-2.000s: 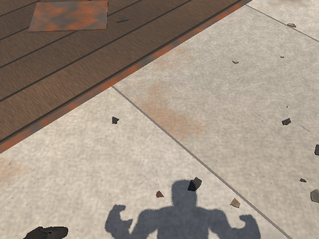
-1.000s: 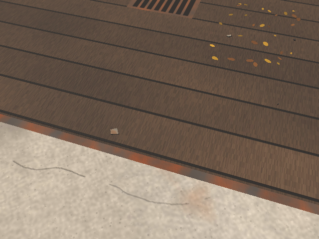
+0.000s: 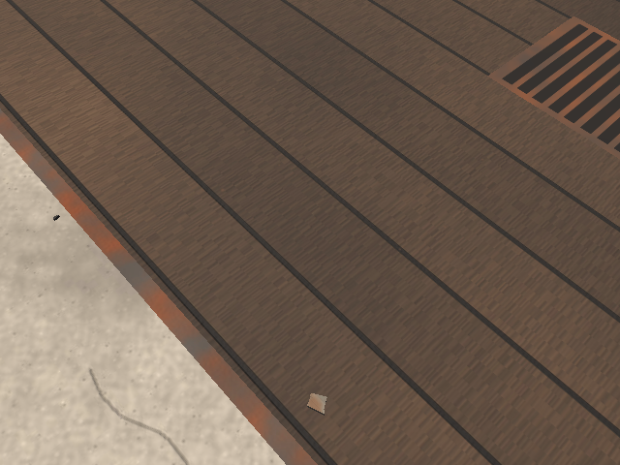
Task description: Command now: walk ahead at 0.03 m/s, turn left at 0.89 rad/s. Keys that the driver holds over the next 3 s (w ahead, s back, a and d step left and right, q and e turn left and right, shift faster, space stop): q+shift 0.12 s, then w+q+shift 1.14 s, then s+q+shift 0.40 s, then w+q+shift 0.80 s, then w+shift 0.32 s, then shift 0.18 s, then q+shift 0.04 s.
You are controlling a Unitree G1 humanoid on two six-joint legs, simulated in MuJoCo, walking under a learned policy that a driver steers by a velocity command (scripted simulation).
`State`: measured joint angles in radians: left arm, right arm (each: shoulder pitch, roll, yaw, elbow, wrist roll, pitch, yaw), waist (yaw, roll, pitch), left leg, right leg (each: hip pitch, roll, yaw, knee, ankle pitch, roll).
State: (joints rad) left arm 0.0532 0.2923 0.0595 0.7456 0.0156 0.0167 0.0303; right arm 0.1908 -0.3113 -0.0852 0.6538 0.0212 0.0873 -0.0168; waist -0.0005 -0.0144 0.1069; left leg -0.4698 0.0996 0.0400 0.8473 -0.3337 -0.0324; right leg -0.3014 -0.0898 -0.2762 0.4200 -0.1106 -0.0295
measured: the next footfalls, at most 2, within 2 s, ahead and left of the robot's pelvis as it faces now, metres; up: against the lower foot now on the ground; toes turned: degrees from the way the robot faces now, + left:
left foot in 0.08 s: +0.06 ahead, +0.13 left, +0.00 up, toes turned +8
right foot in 0.52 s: +0.28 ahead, -0.05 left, +0.00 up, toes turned +33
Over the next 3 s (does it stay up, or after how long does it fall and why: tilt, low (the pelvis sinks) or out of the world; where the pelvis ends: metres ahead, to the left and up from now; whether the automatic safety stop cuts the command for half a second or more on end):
stays up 0.12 1.17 0.00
